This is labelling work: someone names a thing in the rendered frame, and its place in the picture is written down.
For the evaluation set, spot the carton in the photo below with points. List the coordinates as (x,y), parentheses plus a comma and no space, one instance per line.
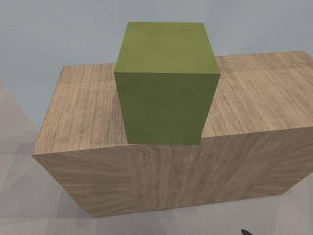
(166,76)

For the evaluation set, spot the pedestal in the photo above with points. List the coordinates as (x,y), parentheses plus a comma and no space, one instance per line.
(257,140)

